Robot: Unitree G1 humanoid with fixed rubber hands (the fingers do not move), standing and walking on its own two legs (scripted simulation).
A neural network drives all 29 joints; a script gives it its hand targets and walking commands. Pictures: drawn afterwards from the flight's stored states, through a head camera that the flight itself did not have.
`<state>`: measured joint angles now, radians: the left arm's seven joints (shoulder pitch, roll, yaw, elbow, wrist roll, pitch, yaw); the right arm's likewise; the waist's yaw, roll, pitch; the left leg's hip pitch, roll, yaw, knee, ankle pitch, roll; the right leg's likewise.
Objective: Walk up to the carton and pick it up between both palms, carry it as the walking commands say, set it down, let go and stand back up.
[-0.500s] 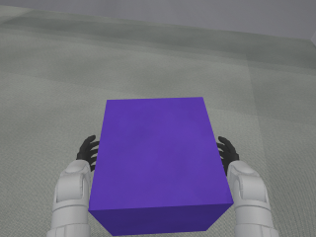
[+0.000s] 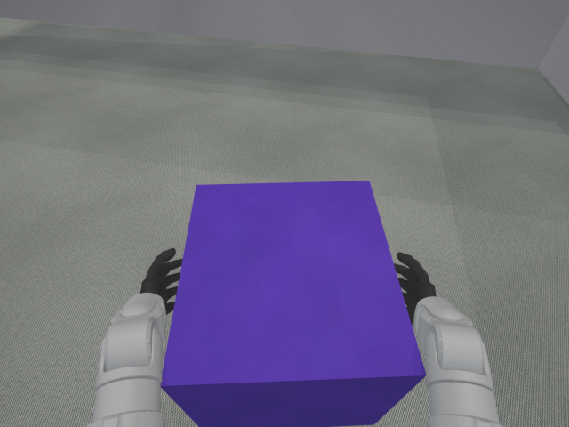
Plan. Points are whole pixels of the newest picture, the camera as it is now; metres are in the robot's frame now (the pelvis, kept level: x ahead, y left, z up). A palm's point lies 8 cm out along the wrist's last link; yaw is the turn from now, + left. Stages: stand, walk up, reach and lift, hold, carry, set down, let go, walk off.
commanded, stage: reach and lift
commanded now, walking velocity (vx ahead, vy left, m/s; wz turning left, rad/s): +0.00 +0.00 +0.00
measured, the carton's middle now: (286, 306) +0.31 +0.01 -0.03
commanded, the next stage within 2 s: hold in 0.66 s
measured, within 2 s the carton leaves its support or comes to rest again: neither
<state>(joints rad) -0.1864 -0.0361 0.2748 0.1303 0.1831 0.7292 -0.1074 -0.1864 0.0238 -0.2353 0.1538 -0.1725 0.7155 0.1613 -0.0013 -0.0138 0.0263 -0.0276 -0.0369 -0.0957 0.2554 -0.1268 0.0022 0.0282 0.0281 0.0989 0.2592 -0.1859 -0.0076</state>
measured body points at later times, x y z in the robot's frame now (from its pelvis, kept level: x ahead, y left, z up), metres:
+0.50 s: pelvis -0.01 +0.00 +0.00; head -0.04 +0.01 +0.45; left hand +0.28 +0.20 +0.04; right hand +0.28 -0.18 +0.04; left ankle +0.02 +0.12 -0.75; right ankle -0.02 -0.12 -0.75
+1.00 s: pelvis -0.01 +0.00 +0.00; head -0.04 +0.01 +0.45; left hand +0.29 +0.20 +0.04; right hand +0.28 -0.19 +0.04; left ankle +0.02 +0.12 -0.75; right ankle -0.02 -0.12 -0.75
